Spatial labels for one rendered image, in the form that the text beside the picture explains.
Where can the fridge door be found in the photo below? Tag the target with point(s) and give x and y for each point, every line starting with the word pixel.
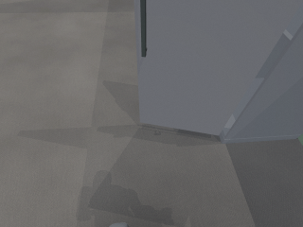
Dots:
pixel 202 56

